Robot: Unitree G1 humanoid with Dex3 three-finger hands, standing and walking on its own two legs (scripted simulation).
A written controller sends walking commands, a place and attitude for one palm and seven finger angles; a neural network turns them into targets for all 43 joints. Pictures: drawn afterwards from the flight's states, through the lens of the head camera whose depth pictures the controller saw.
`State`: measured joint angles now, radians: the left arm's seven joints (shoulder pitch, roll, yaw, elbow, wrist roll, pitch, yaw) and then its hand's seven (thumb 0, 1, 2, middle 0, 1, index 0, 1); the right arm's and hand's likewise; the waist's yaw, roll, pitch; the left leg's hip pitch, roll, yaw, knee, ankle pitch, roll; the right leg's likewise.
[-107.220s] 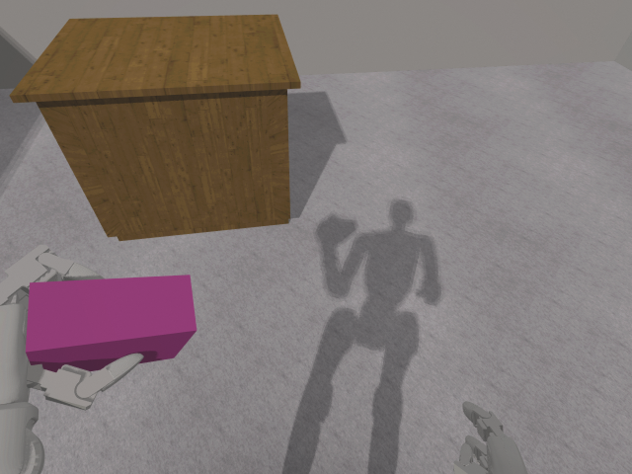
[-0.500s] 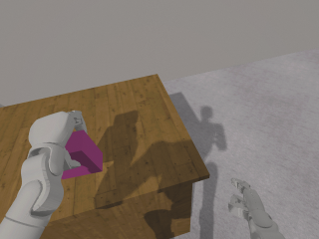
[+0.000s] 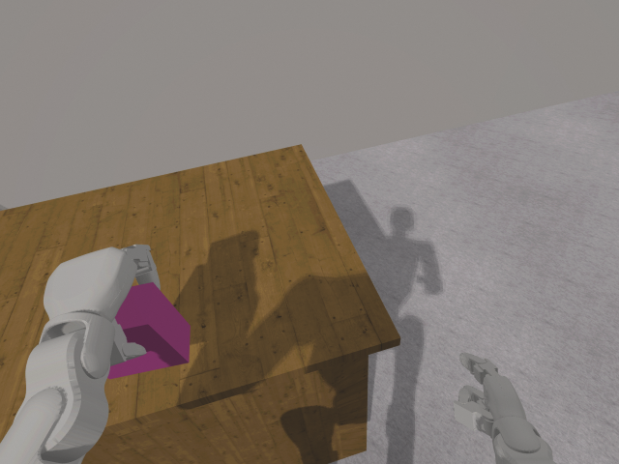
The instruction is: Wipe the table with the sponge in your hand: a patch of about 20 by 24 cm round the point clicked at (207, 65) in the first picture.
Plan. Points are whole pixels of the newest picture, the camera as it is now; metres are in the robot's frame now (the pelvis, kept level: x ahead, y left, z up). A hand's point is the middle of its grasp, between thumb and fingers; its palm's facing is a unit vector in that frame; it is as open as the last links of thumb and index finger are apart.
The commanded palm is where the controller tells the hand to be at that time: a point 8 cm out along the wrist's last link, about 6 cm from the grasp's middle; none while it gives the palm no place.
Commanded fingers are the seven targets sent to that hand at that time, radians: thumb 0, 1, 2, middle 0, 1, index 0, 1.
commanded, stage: bring the sponge back beside the body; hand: left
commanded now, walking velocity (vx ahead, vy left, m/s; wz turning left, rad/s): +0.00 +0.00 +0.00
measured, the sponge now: (137, 340) +0.23 +0.28 +0.06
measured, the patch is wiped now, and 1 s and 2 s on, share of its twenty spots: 1.00 1.00 1.00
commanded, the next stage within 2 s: step back with the hand held close in 1.06 s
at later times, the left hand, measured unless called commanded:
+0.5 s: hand (114, 340) +0.20 +0.27 +0.12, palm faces +0.06 -0.12 -0.99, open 9.7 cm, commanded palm +0.17 +0.27 +0.19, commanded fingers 0.00 0.10 1.30 -1.20 -1.60 -1.20 -1.60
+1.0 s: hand (97, 353) +0.18 +0.28 +0.11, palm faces +0.08 -0.11 -0.99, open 9.7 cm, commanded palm +0.15 +0.28 +0.18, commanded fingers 0.00 0.10 1.30 -1.20 -1.60 -1.20 -1.60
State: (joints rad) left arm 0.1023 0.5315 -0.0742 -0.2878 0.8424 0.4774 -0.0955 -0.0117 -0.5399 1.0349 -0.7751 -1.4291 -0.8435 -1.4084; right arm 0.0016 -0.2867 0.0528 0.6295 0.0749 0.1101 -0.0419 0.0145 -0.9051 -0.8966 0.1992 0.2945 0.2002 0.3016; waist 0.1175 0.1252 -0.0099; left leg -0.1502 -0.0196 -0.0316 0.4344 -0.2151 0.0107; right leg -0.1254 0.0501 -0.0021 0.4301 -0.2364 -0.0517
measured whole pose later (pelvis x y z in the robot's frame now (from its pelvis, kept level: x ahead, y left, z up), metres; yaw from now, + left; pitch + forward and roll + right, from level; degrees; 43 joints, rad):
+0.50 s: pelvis +0.00 -0.01 +0.00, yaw +0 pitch -5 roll +0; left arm 0.28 0.53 -0.03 -0.37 0.84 0.41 -0.06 -0.01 -0.54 1.04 -0.78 -1.43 -0.84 -1.41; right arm 0.02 -0.28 0.04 0.62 0.06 0.10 -0.05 0.01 -0.90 -0.90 0.20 0.29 0.20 0.30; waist 0.12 0.12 -0.01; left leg -0.14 -0.01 -0.03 0.46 -0.23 0.00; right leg -0.11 0.06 0.00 0.44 -0.24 -0.06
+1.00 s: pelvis -0.01 +0.00 +0.00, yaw +0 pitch -6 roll +0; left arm 0.33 0.53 -0.01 -0.36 0.84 0.37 -0.02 -0.01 -0.54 1.04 -0.78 -1.43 -0.84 -1.41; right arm 0.03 -0.26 0.04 0.64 0.06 0.07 -0.05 0.01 -0.90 -0.90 0.20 0.29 0.20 0.30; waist 0.12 0.12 -0.01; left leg -0.13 -0.01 -0.03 0.45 -0.22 0.01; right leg -0.10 0.06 0.00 0.42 -0.23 -0.05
